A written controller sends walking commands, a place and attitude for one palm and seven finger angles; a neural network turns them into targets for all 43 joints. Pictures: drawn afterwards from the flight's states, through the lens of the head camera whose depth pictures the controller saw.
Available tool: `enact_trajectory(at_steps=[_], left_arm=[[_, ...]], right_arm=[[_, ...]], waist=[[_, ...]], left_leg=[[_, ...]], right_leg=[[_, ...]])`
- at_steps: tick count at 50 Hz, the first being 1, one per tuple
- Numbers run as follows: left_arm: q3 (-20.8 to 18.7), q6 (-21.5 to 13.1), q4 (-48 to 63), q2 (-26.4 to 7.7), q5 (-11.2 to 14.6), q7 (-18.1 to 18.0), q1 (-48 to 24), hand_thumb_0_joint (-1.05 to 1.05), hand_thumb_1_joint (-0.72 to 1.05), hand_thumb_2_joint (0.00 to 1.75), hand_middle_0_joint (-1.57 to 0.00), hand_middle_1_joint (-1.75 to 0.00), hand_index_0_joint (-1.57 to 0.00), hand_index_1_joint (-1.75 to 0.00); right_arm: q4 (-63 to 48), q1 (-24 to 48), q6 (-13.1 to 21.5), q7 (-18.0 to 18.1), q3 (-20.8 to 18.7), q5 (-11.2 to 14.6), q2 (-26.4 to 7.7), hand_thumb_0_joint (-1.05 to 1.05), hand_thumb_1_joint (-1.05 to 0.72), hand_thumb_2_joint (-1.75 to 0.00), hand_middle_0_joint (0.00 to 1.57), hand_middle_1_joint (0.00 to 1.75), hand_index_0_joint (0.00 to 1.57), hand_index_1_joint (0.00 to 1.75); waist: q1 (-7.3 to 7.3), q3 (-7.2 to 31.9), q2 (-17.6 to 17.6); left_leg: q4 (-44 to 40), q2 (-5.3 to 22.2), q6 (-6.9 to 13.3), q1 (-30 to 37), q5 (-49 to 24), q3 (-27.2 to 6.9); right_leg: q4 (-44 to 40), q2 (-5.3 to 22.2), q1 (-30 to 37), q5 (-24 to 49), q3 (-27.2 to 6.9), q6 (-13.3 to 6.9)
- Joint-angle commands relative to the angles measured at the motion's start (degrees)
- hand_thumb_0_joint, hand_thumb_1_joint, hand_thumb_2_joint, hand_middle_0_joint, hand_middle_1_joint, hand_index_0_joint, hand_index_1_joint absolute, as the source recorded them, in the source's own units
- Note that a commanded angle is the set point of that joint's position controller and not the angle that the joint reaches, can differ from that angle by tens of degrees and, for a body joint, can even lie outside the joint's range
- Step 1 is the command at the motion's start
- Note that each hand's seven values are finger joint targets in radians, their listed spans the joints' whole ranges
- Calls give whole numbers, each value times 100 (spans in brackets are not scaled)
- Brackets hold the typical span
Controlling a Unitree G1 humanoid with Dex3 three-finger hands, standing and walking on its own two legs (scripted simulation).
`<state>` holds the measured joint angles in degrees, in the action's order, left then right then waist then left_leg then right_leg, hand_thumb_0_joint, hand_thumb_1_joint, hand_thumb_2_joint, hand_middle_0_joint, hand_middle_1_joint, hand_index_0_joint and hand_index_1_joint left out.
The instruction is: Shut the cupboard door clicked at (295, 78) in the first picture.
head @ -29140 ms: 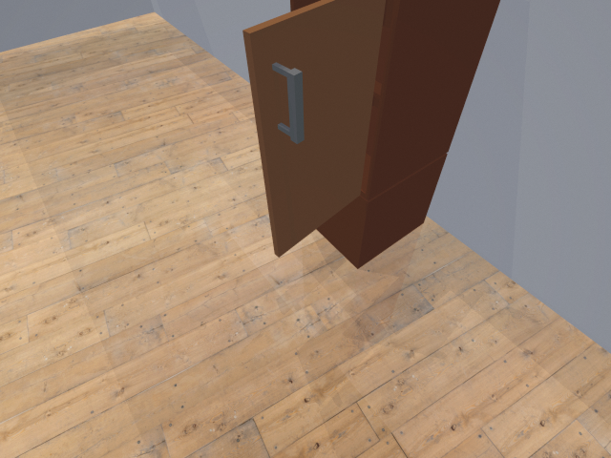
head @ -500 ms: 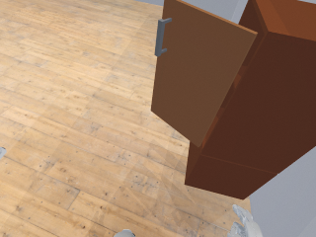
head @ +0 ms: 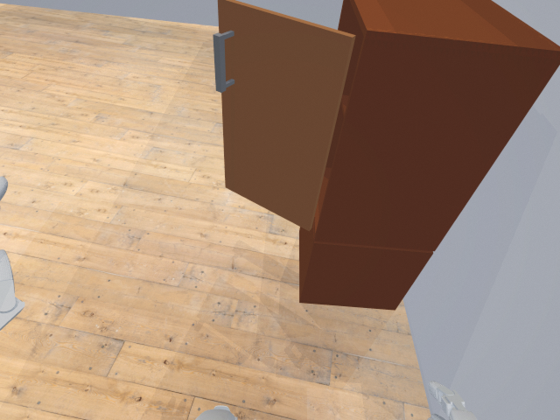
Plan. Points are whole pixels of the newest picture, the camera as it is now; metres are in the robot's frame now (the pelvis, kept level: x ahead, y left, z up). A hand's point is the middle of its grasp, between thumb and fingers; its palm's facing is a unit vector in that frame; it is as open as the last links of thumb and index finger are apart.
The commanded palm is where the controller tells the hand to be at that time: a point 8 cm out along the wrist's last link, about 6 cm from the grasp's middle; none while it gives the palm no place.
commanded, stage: stop stepping back and stand still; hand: left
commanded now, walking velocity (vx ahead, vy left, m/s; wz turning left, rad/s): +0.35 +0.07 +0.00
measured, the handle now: (225, 61) +0.89 +0.17 +0.12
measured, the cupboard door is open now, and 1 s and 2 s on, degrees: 60 60 60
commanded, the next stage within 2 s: let the arm hang, fingers relaxed in 1.06 s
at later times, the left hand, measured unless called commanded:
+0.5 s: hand out of the picture +0.15 +0.30 +0.19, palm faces +0.49 -0.70 -0.52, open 7.4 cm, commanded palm +0.10 +0.32 +0.18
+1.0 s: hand out of the picture +0.22 +0.31 +0.17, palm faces +0.40 -0.76 -0.51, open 7.4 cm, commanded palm +0.15 +0.34 +0.18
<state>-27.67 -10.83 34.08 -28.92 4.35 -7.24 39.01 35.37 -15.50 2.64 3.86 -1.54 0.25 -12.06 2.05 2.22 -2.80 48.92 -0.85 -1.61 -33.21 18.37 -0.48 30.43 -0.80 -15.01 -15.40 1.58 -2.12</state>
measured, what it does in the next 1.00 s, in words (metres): steps on the spot: left foot, then right foot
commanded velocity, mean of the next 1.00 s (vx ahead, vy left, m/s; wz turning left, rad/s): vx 0.08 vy -0.03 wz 0.00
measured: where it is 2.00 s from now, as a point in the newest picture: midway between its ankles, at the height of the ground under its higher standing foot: outside the picture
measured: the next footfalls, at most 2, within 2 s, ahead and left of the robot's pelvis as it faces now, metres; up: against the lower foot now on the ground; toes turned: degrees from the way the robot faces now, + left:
left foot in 0.16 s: +0.06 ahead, +0.15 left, +0.00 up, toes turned +6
right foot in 0.46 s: +0.02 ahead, -0.07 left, +0.00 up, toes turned -2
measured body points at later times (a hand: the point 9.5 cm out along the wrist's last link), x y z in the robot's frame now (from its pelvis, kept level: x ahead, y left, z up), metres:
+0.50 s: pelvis -0.03 +0.02 -0.01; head -0.04 +0.02 +0.44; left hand +0.12 +0.33 +0.21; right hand +0.11 -0.19 -0.11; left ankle -0.05 +0.13 -0.72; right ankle -0.02 -0.07 -0.74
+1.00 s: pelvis +0.01 +0.04 +0.00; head +0.04 +0.05 +0.45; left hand +0.19 +0.35 +0.19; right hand +0.20 -0.18 -0.08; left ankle +0.02 +0.15 -0.73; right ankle -0.02 -0.07 -0.73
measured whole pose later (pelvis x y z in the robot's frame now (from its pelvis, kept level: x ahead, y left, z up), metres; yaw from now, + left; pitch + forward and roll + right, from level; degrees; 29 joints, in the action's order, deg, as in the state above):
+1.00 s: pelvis +0.01 +0.04 +0.00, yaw +1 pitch +2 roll -1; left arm -25.3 -11.2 28.4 -25.7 3.1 -9.1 32.9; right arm 33.2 -9.4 3.4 3.2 1.0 1.0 -9.8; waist 1.5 -0.9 0.0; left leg 30.7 2.4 0.4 -16.8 15.3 4.4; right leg 27.7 -0.1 -11.1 -18.0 3.4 -0.4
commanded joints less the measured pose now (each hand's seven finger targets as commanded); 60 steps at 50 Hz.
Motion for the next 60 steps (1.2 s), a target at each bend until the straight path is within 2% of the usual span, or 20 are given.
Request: enact_trajectory(at_steps=[1,5,7,9,12,14,16,20,21,23,24,26,31,32,35,37,44,57,58,60], left_arm=[[-495,-204,306,-686,-110,-380,-1144,0,90,90,-20,-30,-20,-30],[176,-242,-156,-312,-318,-449,-2588,0,90,90,-20,-30,-20,-30],[356,-262,61,-277,-349,-500,-2955,0,90,90,-20,-30,-20,-30],[273,-354,750,-314,-348,-476,-2722,0,90,90,-20,-30,-20,-30],[-299,-432,1435,-758,-365,-393,-1872,0,90,90,-20,-30,-20,-30],[-372,-524,1646,-696,-350,-343,-1258,0,90,90,-20,-30,-20,-30],[-500,-467,1278,-670,-290,-362,-574,0,90,90,-20,-30,-20,-30],[-566,-323,240,-566,-242,-356,-700,0,90,90,-20,-30,-20,-30],[-583,-290,-11,-601,-256,-368,-887,0,90,90,-20,-30,-20,-30],[-471,-194,-390,-584,-240,-361,-1125,0,90,90,-20,-30,-20,-30],[-387,-270,-357,-622,-150,-351,-1467,0,90,90,-20,-30,-20,-30],[-154,-278,-412,-370,-216,-358,-1557,0,90,90,-20,-30,-20,-30],[10,-435,677,-429,-235,-388,-1879,0,90,90,-20,-30,-20,-30],[21,-489,1002,-474,-237,-402,-2042,0,90,90,-20,-30,-20,-30],[-268,-627,1590,-674,-275,-465,-1868,0,90,90,-20,-30,-20,-30],[-562,-588,1176,-785,-274,-430,-1455,0,90,90,-20,-30,-20,-30],[-391,-387,209,-320,-101,-306,-396,0,90,90,-20,-30,-20,-30],[-502,-328,725,-656,-101,-383,-760,0,90,90,-20,-30,-20,-30],[2392,399,-3579,591,-395,400,-1224,0,90,90,-20,-30,-20,-30],[2132,1150,-3797,534,-548,672,-1428,0,90,90,-20,-30,-20,-30]], right_arm=[[-700,678,314,161,-98,-70,-620,0,-90,-90,20,30,20,30],[-408,637,569,295,-186,-94,-798,0,-90,-90,20,30,20,30],[-438,507,692,327,-192,-57,-876,0,-90,-90,20,30,20,30],[-663,543,791,289,-179,-17,-949,0,-90,-90,20,30,20,30],[-630,660,866,71,-122,-134,-600,0,-90,-90,20,30,20,30],[-631,708,872,-58,-85,-96,-548,0,-90,-90,20,30,20,30],[-614,677,752,-79,-61,-83,-597,0,-90,-90,20,30,20,30],[-637,704,461,33,-23,-92,-608,0,-90,-90,20,30,20,30],[-613,683,391,60,-39,-96,-603,0,-90,-90,20,30,20,30],[-641,557,310,51,-101,-45,-598,0,-90,-90,20,30,20,30],[-670,687,328,44,-110,-47,-607,0,-90,-90,20,30,20,30],[-539,530,382,12,-164,11,-645,0,-90,-90,20,30,20,30],[-598,938,384,123,20,-86,-504,0,-90,-90,20,30,20,30],[-625,938,447,140,-28,-81,-561,0,-90,-90,20,30,20,30],[-774,961,571,169,-88,-41,-740,0,-90,-90,20,30,20,30],[-723,892,585,131,-19,-69,-596,0,-90,-90,20,30,20,30],[-847,559,380,-32,-119,88,-616,0,-90,-90,20,30,20,30],[-953,770,265,139,15,40,-552,0,-90,-90,20,30,20,30],[-63,1286,738,-398,-180,186,-1229,0,-90,-90,20,30,20,30],[63,787,265,-423,-255,57,-1448,0,-90,-90,20,30,20,30]], waist=[[68,-76,-663],[-26,-405,-329],[10,-244,502],[-46,-359,2476],[-55,-239,1854],[-128,-175,1340],[-148,-27,1577],[-117,-91,1415],[-124,-100,903],[-70,-168,-695],[-136,-359,-902],[-108,202,-901],[-101,0,-140],[-111,-12,211],[-251,22,1794],[-246,-58,1960],[-88,1029,331],[-160,624,726],[66,-72,678],[-75,-39,891]], left_leg=[[1031,491,42,911,166,-106],[-1221,371,353,1547,337,365],[-2314,221,435,1801,667,269],[-3789,1614,966,2058,1797,-2235],[-3928,1837,1017,1915,817,-2680],[-3611,1710,1045,1847,229,-1874],[-3363,1463,905,1550,-38,-1076],[-2918,1194,643,406,1280,-522],[-2328,1022,562,-61,1485,-374],[-57,211,262,-480,817,159],[817,202,183,-565,872,112],[776,402,206,-31,884,-258],[-1634,187,251,1876,-580,489],[-1954,204,245,2233,-760,373],[-2931,1272,610,2200,-966,-1148],[-3089,1346,645,1751,-1333,-1165],[-1768,720,193,2169,-3331,116],[-2266,722,254,1958,-2147,-46],[-1537,824,240,2008,-2568,17],[-1862,911,312,1625,-1487,-191]], right_leg=[[-2080,1628,-1824,-2858,-1151,-473],[-1322,1418,-1186,-2273,-538,-332],[-333,1015,-697,-1876,-329,-187],[1812,20,-1617,-1364,233,240],[2943,252,-1790,-801,-296,195],[2191,253,-1392,-535,-136,204],[1152,-2,-500,-541,280,205],[-272,-151,1120,-644,456,97],[-560,131,1507,-922,-98,-94],[-1719,1752,1173,-1396,-2846,-988],[-1777,2129,1110,-105,-2929,-1200],[-1430,2002,906,3,-2333,-1159],[-901,1202,-144,129,-596,-473],[-728,1071,-309,-86,-532,-332],[205,251,-288,-255,-105,181],[193,177,219,13,26,221],[-240,639,1277,3571,-366,83],[-501,539,836,2012,-337,142],[-10,858,-219,1964,51,21],[-236,823,-310,541,-128,74]])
